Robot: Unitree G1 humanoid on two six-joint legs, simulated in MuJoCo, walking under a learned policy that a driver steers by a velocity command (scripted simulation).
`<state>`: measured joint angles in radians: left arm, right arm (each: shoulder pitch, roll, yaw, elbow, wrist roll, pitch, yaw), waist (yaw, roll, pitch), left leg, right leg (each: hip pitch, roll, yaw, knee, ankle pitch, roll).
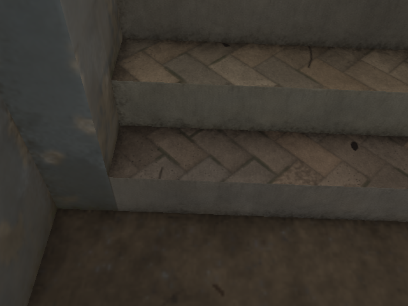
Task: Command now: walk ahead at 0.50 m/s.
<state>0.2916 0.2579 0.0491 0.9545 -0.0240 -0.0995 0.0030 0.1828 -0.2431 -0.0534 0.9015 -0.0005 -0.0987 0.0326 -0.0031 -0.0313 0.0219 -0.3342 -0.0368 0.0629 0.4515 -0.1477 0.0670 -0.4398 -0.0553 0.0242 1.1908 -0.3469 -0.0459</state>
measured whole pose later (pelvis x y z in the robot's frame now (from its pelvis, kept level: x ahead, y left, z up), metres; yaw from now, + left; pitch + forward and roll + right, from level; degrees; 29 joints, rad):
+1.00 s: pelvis +0.47 -0.09 +0.00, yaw -30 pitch +0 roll +0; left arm 0.20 0.30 0.08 0.89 0.04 0.00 0.01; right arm 0.17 -0.23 -0.01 0.86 -0.03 -0.08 -0.05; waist 0.04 -0.05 0.08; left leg -0.33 0.02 0.08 0.46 -0.14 0.03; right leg -0.45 0.09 0.06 1.17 -0.49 0.02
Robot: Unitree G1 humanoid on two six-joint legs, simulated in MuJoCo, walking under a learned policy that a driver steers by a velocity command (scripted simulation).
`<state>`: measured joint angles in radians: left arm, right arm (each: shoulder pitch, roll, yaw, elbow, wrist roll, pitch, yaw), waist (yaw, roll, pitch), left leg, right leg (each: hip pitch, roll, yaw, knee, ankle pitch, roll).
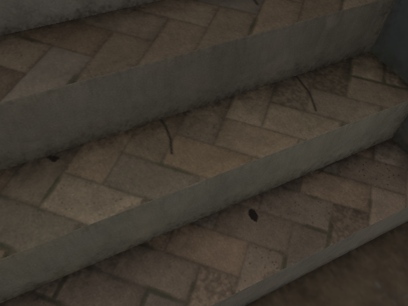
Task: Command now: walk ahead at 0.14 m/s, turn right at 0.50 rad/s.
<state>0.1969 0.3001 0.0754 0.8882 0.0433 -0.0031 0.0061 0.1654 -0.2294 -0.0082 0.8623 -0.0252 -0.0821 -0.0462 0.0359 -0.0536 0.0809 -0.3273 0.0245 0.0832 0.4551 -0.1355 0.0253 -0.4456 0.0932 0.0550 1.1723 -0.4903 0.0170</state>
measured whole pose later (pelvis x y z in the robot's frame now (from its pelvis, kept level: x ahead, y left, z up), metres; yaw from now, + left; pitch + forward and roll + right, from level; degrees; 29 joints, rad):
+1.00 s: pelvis -0.05 -0.01 +0.01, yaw +25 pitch +2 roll -2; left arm 0.10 0.30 0.07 0.80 -0.01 0.00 0.06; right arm 0.14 -0.29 -0.06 0.72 -0.01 0.00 -0.04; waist -0.01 0.00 0.04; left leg -0.32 -0.08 -0.19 0.45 -0.16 0.04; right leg -0.37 0.07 0.09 0.69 -0.34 0.08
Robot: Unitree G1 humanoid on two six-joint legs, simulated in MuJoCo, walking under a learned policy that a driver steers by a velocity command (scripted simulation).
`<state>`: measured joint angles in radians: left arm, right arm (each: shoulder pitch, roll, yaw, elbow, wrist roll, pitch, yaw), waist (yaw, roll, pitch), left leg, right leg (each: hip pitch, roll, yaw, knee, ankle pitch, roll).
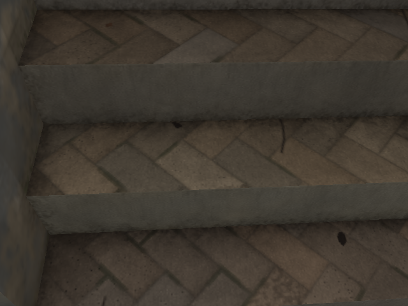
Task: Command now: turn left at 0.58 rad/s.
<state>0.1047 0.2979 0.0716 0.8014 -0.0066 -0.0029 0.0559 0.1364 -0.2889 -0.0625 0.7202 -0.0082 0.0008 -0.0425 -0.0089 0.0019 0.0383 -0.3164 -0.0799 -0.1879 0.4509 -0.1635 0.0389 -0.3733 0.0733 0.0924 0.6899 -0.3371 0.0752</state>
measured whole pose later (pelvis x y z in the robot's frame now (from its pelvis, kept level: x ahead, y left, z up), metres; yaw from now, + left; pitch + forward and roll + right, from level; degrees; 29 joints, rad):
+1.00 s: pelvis +0.13 -0.01 +0.00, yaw +12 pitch +1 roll +0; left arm 0.31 0.21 0.03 0.87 0.03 -0.08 0.01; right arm 0.24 -0.20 -0.03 0.82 -0.06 -0.02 -0.01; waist 0.01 0.04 -0.01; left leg -0.58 0.01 0.01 1.36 -0.26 0.03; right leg -0.21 0.05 -0.06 0.39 -0.20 -0.09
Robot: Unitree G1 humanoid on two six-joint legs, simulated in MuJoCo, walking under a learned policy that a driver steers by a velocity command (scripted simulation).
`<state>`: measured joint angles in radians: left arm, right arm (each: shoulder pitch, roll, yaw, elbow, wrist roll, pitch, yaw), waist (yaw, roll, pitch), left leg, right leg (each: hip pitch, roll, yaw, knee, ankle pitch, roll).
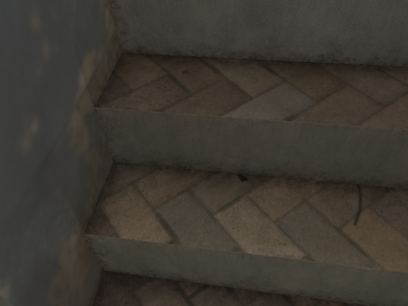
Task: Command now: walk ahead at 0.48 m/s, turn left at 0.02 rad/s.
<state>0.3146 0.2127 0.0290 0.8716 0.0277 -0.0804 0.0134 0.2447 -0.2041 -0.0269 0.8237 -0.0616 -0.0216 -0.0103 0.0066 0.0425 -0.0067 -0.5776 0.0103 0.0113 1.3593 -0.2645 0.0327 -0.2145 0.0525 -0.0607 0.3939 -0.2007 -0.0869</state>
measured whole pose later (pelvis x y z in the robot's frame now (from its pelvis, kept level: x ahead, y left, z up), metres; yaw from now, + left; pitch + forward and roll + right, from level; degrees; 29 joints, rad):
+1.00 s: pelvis +0.28 -0.06 +0.19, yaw +0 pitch +3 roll +1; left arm 0.35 0.17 0.02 0.89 0.06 -0.03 0.01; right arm 0.07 -0.14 0.01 0.65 -0.02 0.01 0.01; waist 0.05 0.05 -0.03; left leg -1.01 -0.12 -0.17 1.79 -0.07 0.00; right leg -0.35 0.01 -0.10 0.68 -0.37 -0.09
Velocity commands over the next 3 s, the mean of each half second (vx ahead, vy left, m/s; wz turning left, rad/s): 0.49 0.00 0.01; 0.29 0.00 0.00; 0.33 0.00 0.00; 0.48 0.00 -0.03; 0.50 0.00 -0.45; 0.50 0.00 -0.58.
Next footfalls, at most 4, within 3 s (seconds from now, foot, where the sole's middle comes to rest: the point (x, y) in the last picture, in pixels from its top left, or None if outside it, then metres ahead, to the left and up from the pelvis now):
0.26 left None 0.14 0.10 -0.78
0.66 right None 0.31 -0.13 -0.57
1.38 left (181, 202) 0.64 0.12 -0.36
1.86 right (264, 91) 0.82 -0.10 -0.15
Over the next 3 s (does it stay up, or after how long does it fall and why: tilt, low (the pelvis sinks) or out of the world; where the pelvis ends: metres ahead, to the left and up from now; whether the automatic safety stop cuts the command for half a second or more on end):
stays up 1.18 -0.19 0.93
